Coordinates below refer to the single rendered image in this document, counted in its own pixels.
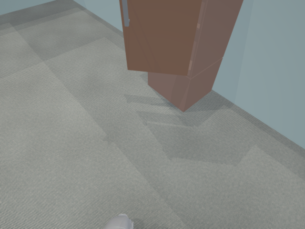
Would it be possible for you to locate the left robot thigh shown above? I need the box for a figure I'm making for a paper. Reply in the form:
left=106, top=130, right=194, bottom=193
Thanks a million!
left=103, top=216, right=134, bottom=229

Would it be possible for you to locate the cupboard door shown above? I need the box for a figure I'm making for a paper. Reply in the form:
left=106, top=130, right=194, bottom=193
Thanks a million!
left=119, top=0, right=202, bottom=76

